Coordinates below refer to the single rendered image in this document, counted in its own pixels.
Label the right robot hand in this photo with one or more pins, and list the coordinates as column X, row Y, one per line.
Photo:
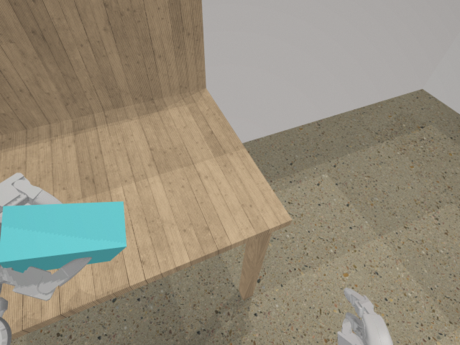
column 371, row 330

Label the left robot hand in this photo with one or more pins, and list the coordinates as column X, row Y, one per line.
column 34, row 282

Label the sponge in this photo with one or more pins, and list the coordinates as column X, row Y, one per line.
column 50, row 236

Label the table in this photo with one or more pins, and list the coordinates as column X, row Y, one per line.
column 106, row 101

